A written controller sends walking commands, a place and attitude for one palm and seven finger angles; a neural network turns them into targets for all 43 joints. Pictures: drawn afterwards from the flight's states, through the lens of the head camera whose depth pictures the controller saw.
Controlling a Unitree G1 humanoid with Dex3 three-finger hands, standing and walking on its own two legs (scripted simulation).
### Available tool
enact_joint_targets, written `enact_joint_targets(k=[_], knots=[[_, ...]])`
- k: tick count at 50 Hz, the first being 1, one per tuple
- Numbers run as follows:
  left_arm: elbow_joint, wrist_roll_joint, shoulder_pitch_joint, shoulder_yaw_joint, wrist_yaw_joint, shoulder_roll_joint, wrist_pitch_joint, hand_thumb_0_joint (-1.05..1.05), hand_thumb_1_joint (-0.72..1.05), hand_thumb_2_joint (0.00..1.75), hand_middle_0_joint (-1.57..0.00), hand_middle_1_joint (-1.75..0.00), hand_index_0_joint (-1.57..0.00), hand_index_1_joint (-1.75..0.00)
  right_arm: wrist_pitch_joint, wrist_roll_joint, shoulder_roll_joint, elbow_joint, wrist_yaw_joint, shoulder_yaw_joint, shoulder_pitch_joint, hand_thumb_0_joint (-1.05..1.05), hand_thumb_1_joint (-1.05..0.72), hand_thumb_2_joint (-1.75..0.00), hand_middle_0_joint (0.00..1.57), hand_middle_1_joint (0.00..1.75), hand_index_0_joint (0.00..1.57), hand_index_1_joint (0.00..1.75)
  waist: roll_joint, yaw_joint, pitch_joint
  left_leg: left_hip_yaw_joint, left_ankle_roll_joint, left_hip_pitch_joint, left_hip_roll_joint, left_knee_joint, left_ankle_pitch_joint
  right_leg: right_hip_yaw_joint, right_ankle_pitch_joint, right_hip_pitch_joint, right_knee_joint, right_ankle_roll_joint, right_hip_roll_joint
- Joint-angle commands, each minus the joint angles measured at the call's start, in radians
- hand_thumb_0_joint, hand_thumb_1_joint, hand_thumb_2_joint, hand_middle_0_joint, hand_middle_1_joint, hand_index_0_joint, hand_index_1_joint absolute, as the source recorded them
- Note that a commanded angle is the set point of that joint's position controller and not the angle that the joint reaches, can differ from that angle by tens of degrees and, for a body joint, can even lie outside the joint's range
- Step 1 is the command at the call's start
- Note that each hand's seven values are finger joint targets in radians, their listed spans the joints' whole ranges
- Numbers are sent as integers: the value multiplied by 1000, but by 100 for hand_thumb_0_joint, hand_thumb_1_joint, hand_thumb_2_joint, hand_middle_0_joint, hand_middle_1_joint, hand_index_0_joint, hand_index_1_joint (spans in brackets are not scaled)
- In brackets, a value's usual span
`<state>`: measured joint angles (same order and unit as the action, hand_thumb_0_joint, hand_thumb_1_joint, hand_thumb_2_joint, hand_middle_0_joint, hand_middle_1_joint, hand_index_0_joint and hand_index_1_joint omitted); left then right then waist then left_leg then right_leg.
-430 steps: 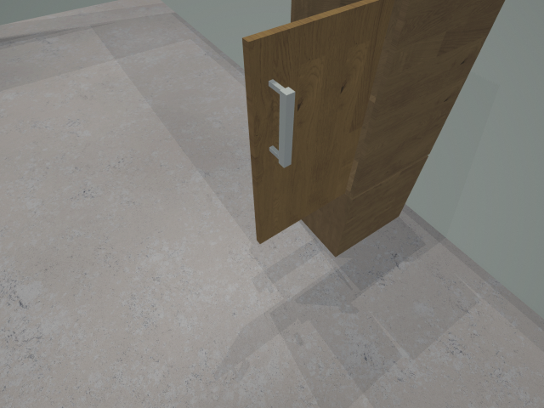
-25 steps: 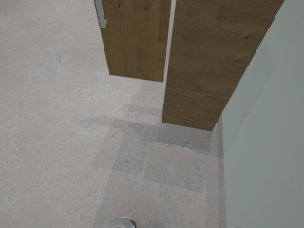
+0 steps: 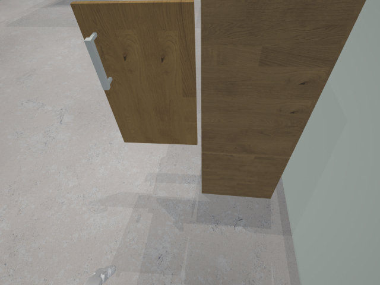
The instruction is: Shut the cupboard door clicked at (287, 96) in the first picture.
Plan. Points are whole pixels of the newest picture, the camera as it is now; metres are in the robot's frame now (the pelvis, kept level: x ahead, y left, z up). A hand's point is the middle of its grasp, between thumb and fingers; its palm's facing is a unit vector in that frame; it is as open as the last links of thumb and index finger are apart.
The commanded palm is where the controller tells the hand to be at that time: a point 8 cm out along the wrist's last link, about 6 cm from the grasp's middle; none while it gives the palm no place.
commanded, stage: take the last steps up to it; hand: left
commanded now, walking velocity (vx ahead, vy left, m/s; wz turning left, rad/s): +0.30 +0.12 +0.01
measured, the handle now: (100, 62) +0.73 +0.32 +0.09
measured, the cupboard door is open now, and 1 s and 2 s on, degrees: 92 92 92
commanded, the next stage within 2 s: come to a stop and stand still in 0.42 s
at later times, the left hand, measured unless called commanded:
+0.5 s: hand (85, 282) +0.16 +0.28 -0.17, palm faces +0.05 -0.98 -0.17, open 7.4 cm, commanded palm none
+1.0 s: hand (104, 209) +0.35 +0.28 -0.17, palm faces -0.02 -0.98 -0.18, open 7.4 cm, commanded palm none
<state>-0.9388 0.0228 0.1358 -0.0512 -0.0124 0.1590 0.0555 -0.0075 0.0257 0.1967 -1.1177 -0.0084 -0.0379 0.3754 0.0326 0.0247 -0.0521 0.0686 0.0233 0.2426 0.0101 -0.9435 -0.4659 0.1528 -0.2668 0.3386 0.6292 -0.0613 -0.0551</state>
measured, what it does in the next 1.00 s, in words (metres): walks ahead: left foot, then right foot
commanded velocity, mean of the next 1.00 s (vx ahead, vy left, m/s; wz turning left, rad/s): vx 0.00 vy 0.02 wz -0.02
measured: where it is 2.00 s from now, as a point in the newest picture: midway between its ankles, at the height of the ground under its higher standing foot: outside the picture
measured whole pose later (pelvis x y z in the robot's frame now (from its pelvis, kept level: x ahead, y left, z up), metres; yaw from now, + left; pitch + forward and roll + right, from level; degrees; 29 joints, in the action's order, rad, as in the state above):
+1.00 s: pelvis +0.25 +0.11 +0.00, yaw -2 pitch +0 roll -1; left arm -0.98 0.02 0.12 -0.05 0.04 0.17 -0.02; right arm 0.05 0.00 0.16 -1.05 0.03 -0.05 0.22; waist -0.04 0.02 -0.10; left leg 0.05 -0.04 0.29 0.00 -0.72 -0.47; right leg 0.08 -0.25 0.32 0.56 0.00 -0.05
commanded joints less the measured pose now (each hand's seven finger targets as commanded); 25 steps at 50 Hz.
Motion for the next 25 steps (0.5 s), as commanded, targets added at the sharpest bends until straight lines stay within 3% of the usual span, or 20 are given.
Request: enact_joint_targets(k=[1,4,7,9,12,14,15,16,17,18,19,20,22,25], knots=[[-10,-10,160,-24,25,118,8,0,90,90,-20,-30,-20,-30,-16,3,50,92,-3,-18,-76,0,-90,-90,20,30,20,30,-156,-42,-41,-93,-34,341,-122,-193,188,-328,-7,-138,-480,-71,-300],[-39,-9,181,-21,21,116,31,0,90,90,-20,-30,-20,-30,-3,2,15,79,-13,-13,-34,0,-90,-90,20,30,20,30,-153,-20,28,-44,-63,291,-122,-55,253,-192,176,-172,-476,-62,-245],[-67,-4,215,-33,17,131,38,0,90,90,-20,-30,-20,-30,-6,2,-8,103,-23,-14,-90,0,-90,-90,20,30,20,30,-99,-37,27,-6,-77,298,-117,102,289,-159,221,-217,-469,-78,-243],[-92,-3,243,-32,13,147,35,0,90,90,-20,-30,-20,-30,-14,0,-7,128,-29,-12,-147,0,-90,-90,20,30,20,30,-141,-61,22,16,-77,305,-100,205,292,-154,239,-263,-453,-74,-237],[-113,4,247,-37,13,171,28,0,90,90,-20,-30,-20,-30,-29,-3,3,158,-36,-14,-203,0,-90,-90,20,30,20,30,-204,-71,6,28,-59,245,-80,323,275,-141,231,-258,-411,-62,-252],[-122,4,239,-39,15,177,18,0,90,90,-20,-30,-20,-30,-37,-4,19,154,-32,-16,-179,0,-90,-90,20,30,20,30,-206,-49,3,39,-44,143,-63,405,282,-141,190,-222,-362,-43,-252],[-122,2,236,-39,14,176,12,0,90,90,-20,-30,-20,-30,-41,-1,31,142,-30,-18,-148,0,-90,-90,20,30,20,30,-177,-32,-6,68,-39,36,-39,451,305,-119,161,-148,-321,-28,-225],[-119,3,226,-36,13,162,6,0,90,90,-20,-30,-20,-30,-48,1,69,115,-21,-25,-56,0,-90,-90,20,30,20,30,-105,17,23,55,-29,-115,-39,498,286,-82,159,-76,-185,-8,-185],[-109,-3,254,-26,10,118,1,0,90,90,-20,-30,-20,-30,-56,11,158,84,-7,-44,66,0,-90,-90,20,30,20,30,87,56,111,-115,27,-301,-186,524,291,-8,10,55,66,30,-91],[-82,-7,263,-13,11,68,1,0,90,90,-20,-30,-20,-30,-51,14,239,68,11,-63,166,0,-90,-90,20,30,20,30,299,79,190,-390,128,-412,-385,627,307,30,-346,216,375,61,23],[-58,-4,207,-8,16,74,-3,0,90,90,-20,-30,-20,-30,-38,7,234,70,24,-58,163,0,-90,-90,20,30,20,30,215,85,178,-418,178,-378,-428,668,294,-78,-342,274,548,40,0],[-48,-3,181,-7,19,74,-2,0,90,90,-20,-30,-20,-30,-38,8,204,92,22,-47,100,0,-90,-90,20,30,20,30,108,59,103,-382,183,-234,-420,688,220,-101,-291,274,622,24,-34],[-73,0,164,-8,13,64,-15,0,90,90,-20,-30,-20,-30,-48,1,110,117,30,-18,-31,0,-90,-90,20,30,20,30,125,3,9,-268,154,-53,-356,728,261,-133,-155,259,619,37,-83],[-87,2,212,-3,5,38,-30,0,90,90,-20,-30,-20,-30,-63,1,80,111,38,-4,-52,0,-90,-90,20,30,20,30,65,-36,10,-146,141,-32,-301,734,454,-112,-94,185,485,50,-75]])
